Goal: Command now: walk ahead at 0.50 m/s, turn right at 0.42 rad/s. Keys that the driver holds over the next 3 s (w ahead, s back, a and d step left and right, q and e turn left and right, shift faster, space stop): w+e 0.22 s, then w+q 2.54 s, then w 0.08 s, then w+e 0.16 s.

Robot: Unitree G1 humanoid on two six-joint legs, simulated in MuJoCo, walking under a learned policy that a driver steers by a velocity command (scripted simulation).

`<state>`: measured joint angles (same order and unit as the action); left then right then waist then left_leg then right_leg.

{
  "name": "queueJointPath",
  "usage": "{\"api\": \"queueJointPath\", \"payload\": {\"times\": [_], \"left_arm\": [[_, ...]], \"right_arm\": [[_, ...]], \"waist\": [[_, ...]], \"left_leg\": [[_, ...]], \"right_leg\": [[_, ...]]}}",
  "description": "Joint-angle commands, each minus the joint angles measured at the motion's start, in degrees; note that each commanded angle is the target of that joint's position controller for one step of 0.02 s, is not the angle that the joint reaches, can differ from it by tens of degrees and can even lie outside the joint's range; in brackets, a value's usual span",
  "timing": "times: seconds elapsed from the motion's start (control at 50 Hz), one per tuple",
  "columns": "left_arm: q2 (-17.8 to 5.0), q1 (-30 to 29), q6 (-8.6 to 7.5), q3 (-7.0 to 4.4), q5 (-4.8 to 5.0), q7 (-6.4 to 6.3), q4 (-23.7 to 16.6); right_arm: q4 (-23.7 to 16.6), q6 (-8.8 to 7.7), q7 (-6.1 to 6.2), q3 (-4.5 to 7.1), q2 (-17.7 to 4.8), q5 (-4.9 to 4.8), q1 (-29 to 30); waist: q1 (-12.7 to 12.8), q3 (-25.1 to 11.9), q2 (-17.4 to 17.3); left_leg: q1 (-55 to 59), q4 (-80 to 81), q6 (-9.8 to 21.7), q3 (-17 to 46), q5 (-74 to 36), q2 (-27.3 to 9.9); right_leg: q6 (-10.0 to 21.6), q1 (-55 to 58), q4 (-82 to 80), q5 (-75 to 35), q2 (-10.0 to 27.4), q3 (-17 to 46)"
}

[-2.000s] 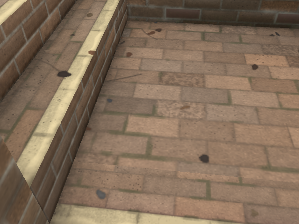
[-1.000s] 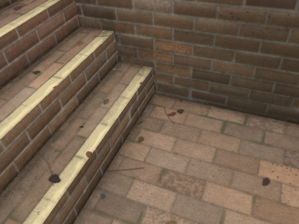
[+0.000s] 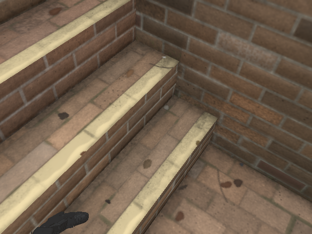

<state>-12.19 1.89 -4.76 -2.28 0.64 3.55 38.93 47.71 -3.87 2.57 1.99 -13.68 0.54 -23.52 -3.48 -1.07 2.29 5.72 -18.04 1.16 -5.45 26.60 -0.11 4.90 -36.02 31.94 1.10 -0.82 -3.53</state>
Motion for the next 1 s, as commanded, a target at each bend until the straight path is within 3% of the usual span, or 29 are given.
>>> {"api": "queueJointPath", "payload": {"times": [0.02,0.04,0.06,0.08,0.1,0.14,0.22,0.26,0.28,0.3,0.36,0.42,0.46,0.5,0.54,0.56,0.58,0.6,0.62,0.64,0.68,0.7,0.72,0.76,0.8,0.86,0.94,0.98,1.0], "left_arm": [[-9.70,11.36,-1.13,-3.60,-0.73,-0.53,-1.55],[-13.03,18.50,-0.74,-4.21,-0.96,-1.52,0.41],[-17.28,20.05,-1.04,-4.93,-1.79,-2.06,-0.30],[-13.63,22.81,-0.15,-4.74,-2.00,-2.80,-0.74],[-11.63,18.58,0.35,-4.29,-1.59,-3.58,-1.99],[-10.42,12.12,1.10,-3.19,-0.99,-3.74,-4.34],[-10.97,8.80,0.57,-2.40,-0.23,-3.06,-3.32],[-10.49,13.15,1.15,-1.73,-1.61,-3.98,-0.45],[-9.28,17.72,1.61,-1.13,-1.60,-4.21,1.90],[-8.07,20.86,2.56,-0.51,-0.67,-4.20,4.17],[-6.11,33.79,4.00,0.12,-2.41,-4.39,10.20],[-3.46,25.15,5.14,1.75,-2.37,-4.73,9.45],[-6.25,21.27,6.62,1.59,-1.43,-6.21,9.21],[-11.61,21.71,6.00,-0.72,1.46,-6.91,9.56],[-15.66,20.42,5.57,-2.03,0.04,-6.36,8.72],[-18.17,19.31,4.81,-2.55,-0.51,-6.55,8.54],[-16.83,18.60,5.08,-2.34,-0.92,-7.02,7.05],[-14.40,16.02,4.50,-2.46,-2.30,-7.09,4.60],[-9.07,12.81,3.69,-1.55,-3.96,-4.48,2.88],[-8.36,12.90,2.39,-1.71,-3.27,-1.63,1.26],[-1.76,-0.80,1.09,0.73,-2.27,-0.57,-4.89],[-0.56,2.54,0.77,1.34,-2.25,-1.21,-4.71],[-1.63,7.71,1.12,1.17,-1.33,-2.18,-2.88],[-2.69,10.88,1.38,1.30,-1.26,-3.72,-1.82],[-3.10,8.08,0.90,1.30,-2.33,-4.37,-1.99],[-2.06,0.44,-0.50,1.84,-1.52,-3.35,-5.18],[0.20,-13.12,-4.71,3.62,-4.14,-3.07,-9.98],[2.06,-8.99,-4.83,4.40,-2.55,-2.55,-8.65],[-1.67,-5.40,-4.85,2.98,-1.50,-3.44,-8.80]], "right_arm": [[-4.62,-0.07,1.49,3.13,-11.93,-0.37,3.53],[-6.15,-1.20,1.25,1.68,-7.72,1.66,1.98],[-8.76,-3.13,-0.26,-0.53,-1.98,2.08,-3.72],[-7.96,-4.85,-1.76,0.46,-8.04,0.78,-1.10],[-10.55,-5.35,-2.17,0.45,-8.38,-0.92,5.48],[-13.41,-4.67,-1.71,0.03,-7.22,1.48,10.66],[-15.41,-1.53,-0.47,-0.20,-5.60,1.90,8.09],[-15.96,-1.11,-1.04,-1.55,-2.08,1.71,8.84],[-15.64,-0.53,-1.19,-2.25,0.20,0.36,8.26],[-17.44,-0.09,-1.25,-3.27,2.16,-0.05,9.17],[-22.24,-0.83,-2.01,-5.83,6.79,-1.87,20.90],[-26.51,-1.50,-2.45,-7.01,6.05,-1.36,25.30],[-31.69,-1.55,-1.96,-8.46,6.89,0.35,29.13],[-34.48,-1.82,-0.91,-8.28,5.89,2.77,31.57],[-26.97,-2.41,-1.25,-5.68,2.18,2.28,20.06],[-24.35,-2.78,-2.01,-4.60,-0.70,0.99,10.88],[-21.53,-2.83,-2.65,-3.10,-4.21,0.22,6.32],[-16.04,-2.40,-3.45,-0.77,-10.92,1.29,-1.98],[-12.23,-1.24,-2.72,-0.08,-12.67,3.45,-6.54],[-12.26,-1.43,-1.34,-0.53,-7.20,2.09,-3.70],[-7.73,-1.63,-1.73,-1.37,-3.18,-0.19,-0.33],[-7.15,-1.80,-1.49,-1.78,-0.96,-0.36,4.12],[-7.56,-1.81,-0.91,-1.72,1.00,-0.10,8.27],[-6.88,-1.92,-1.00,-1.09,0.77,0.02,9.22],[-5.74,-1.97,-1.15,-0.10,-1.73,-0.26,5.37],[-3.43,-0.16,-0.78,0.05,-1.92,-0.16,-3.01],[-2.44,1.92,0.51,0.71,-3.60,0.35,-8.00],[-2.92,2.00,0.73,1.69,-5.61,0.12,-5.05],[-7.16,0.70,0.96,2.95,-8.43,-0.15,1.68]], "waist": [[10.04,-8.46,-9.93],[10.57,-14.67,-1.74],[6.30,-22.83,17.19],[11.08,-30.22,6.42],[10.74,-22.22,3.61],[5.71,-11.65,-6.48],[-0.35,-2.52,-1.95],[0.59,-3.92,1.60],[1.73,-4.90,4.51],[2.50,-4.57,4.82],[8.29,-0.62,1.24],[3.56,4.98,-0.27],[0.85,4.73,2.06],[0.50,-0.13,1.30],[-2.30,-11.04,4.23],[-5.44,-14.65,13.52],[-6.85,-16.59,11.56],[-8.13,-17.28,-6.67],[-7.50,-19.16,-33.40],[-4.33,-16.90,-25.95],[-1.13,4.87,-2.44],[4.22,7.42,1.43],[7.87,6.75,0.70],[9.13,5.01,-3.76],[7.29,3.30,-4.57],[3.88,3.53,-4.73],[-2.43,2.30,-6.08],[-0.11,-0.64,-11.60],[3.62,-2.58,-14.04]], "left_leg": [[-3.54,-29.59,1.02,0.20,-75.19,-10.74],[-23.28,-46.19,-0.45,0.75,-41.05,-6.97],[-49.73,-71.05,-4.70,5.76,6.58,5.78],[-51.94,-77.78,-3.59,15.51,2.44,2.10],[-55.25,-76.71,-3.15,13.93,-2.36,-0.34],[-53.88,-73.85,-3.92,11.41,-4.57,-3.44],[-48.83,-67.42,-4.55,8.47,-5.58,-4.93],[-56.77,-83.34,-5.73,5.84,-3.29,-3.01],[-66.30,-97.30,-5.85,5.83,1.21,-2.58],[-76.05,-107.21,-4.56,8.55,4.88,-2.68],[-101.10,-125.55,-0.71,12.13,6.98,0.56],[-89.72,-104.86,-0.27,10.64,-2.00,0.03],[-81.78,-94.65,-2.08,7.20,-1.49,-2.63],[-61.92,-77.28,-0.60,0.73,1.95,-4.04],[-41.72,-73.42,3.09,-8.14,5.84,4.04],[-40.98,-65.54,5.24,-4.75,7.59,4.94],[-38.64,-52.02,7.51,2.05,8.17,6.47],[-27.43,-38.71,13.13,23.18,-2.72,0.74],[-10.51,-9.37,21.54,54.84,-9.81,-8.80],[-11.07,-3.81,21.50,68.28,12.14,-13.61],[-30.64,-8.82,14.80,53.60,17.10,-9.92],[-37.15,-8.49,11.42,44.33,11.46,-6.86],[-39.54,-6.53,9.71,38.23,6.42,-5.91],[-37.79,-5.00,8.92,30.39,-4.45,-3.92],[-33.88,-2.63,11.27,27.39,-10.79,-5.42],[-20.44,3.14,11.15,25.46,-10.30,-6.46],[-22.31,5.93,9.26,21.00,-28.79,-4.32],[-25.32,6.26,9.47,17.95,-40.68,-4.09],[-24.78,-0.24,7.53,16.49,-55.59,-1.98]], "right_leg": [[4.65,20.86,-8.28,-3.19,-3.70,-0.59],[6.80,43.14,-0.39,-18.96,5.39,11.06],[22.40,64.47,-3.38,-25.30,21.01,43.78],[21.10,65.60,-7.58,-13.77,18.81,44.86],[18.09,58.16,-8.91,-8.67,16.28,36.25],[14.69,38.26,-12.47,-10.28,12.44,29.89],[13.46,15.86,-16.45,-9.96,6.87,23.41],[14.22,18.10,-14.90,-11.01,8.72,23.89],[14.42,24.22,-13.52,-5.36,11.09,26.36],[12.85,28.83,-10.40,-1.56,13.40,27.70],[7.93,46.12,-7.54,2.79,15.53,26.13],[3.46,26.67,-13.70,8.50,10.80,16.13],[4.31,18.40,-21.60,4.73,10.94,14.10],[4.37,17.61,-27.49,-16.23,11.10,11.18],[6.28,24.13,-16.09,-85.53,11.46,4.97],[7.37,34.57,-5.88,-109.76,15.08,5.61],[6.99,40.21,7.30,-116.14,14.26,4.49],[5.87,27.09,26.43,-93.80,8.41,4.44],[2.12,4.61,46.25,4.92,-6.86,10.60],[1.52,-6.37,64.26,13.31,-6.59,15.56],[2.77,-17.85,64.68,11.64,-1.74,12.45],[2.39,-14.28,59.00,9.12,0.77,11.97],[1.05,-10.77,55.29,9.07,2.49,11.61],[-1.23,-9.48,48.54,4.25,3.90,10.44],[-2.45,-13.13,50.39,0.83,3.53,8.83],[-2.98,-24.41,51.01,5.37,3.89,7.35],[-7.63,-11.24,25.64,-10.97,0.17,-1.89],[-7.42,3.92,20.17,-6.14,-3.75,-6.40],[-6.51,13.06,13.68,-4.87,-4.72,-2.47]]}}
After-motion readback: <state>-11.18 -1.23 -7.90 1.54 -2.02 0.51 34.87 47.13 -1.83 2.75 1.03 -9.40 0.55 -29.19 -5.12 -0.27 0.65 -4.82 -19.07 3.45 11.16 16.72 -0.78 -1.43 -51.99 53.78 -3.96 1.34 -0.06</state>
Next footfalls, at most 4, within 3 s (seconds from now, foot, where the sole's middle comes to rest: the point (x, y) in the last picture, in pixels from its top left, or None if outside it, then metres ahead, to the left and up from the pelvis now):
0.04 right None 0.20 -0.10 -0.76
0.58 left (124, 210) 0.49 0.08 -0.55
1.10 right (170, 136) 0.81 -0.11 -0.55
1.56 left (77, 132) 0.68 0.24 -0.35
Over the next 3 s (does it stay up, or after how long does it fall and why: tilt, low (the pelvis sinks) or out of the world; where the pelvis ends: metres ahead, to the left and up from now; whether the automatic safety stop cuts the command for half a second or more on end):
stays up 0.94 0.52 0.71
